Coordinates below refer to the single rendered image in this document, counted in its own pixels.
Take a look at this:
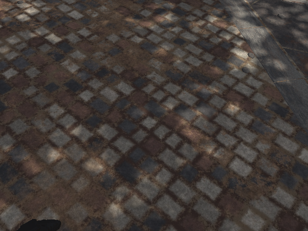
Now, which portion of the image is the left robot hand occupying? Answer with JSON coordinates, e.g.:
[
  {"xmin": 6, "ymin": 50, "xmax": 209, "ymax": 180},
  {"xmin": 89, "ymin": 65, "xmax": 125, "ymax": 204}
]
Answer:
[{"xmin": 16, "ymin": 218, "xmax": 62, "ymax": 231}]

